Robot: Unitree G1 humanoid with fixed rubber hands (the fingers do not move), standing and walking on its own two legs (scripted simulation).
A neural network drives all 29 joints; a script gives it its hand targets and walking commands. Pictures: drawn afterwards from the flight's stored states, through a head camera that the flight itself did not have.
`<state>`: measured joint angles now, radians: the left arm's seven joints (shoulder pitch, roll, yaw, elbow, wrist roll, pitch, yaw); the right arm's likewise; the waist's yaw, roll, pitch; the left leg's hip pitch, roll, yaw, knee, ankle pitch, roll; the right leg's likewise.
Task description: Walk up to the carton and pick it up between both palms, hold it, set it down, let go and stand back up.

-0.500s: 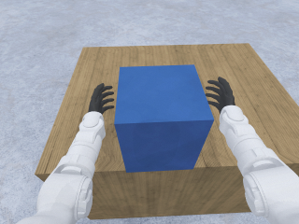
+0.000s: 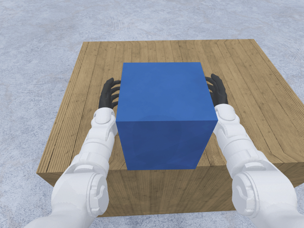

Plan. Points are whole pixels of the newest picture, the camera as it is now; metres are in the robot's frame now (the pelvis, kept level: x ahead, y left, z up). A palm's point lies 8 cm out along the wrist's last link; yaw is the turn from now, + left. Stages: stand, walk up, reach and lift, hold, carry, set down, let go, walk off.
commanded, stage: reach and lift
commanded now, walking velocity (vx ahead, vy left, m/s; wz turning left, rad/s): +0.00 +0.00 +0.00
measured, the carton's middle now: (161, 119) +0.43 +0.03 +0.04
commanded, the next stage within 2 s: none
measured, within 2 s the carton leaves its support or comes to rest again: leaves its support in 1.22 s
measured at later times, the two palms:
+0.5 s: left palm (106, 109) +0.41 +0.18 +0.09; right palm (221, 108) +0.43 -0.12 +0.11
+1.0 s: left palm (106, 109) +0.41 +0.18 +0.09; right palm (220, 109) +0.43 -0.12 +0.10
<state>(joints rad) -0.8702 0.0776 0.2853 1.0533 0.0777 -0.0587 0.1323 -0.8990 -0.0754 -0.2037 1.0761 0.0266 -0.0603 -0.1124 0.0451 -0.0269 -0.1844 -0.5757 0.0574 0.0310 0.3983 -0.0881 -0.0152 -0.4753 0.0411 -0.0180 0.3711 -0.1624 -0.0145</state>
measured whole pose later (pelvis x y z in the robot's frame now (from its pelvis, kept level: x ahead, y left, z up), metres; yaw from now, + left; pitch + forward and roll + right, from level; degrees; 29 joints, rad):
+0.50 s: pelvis +0.02 +0.01 +0.01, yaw -1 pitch +4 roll +0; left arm -0.72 -0.06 0.49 0.82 0.36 -0.01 0.05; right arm -0.76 0.06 -0.53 0.99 -0.33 -0.16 0.01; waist 0.05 -0.07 -0.05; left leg -0.27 0.04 0.07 0.31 -0.11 -0.01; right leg -0.18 0.02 0.02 0.29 -0.18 0.00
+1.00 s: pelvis +0.03 +0.00 +0.01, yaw +1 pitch +5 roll +0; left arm -0.68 -0.05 0.47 0.80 0.34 0.00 0.02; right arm -0.71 0.09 -0.49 0.93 -0.32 -0.20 -0.02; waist 0.03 -0.05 -0.06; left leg -0.27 0.03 0.04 0.30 -0.11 -0.01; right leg -0.17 0.02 -0.02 0.27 -0.18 -0.01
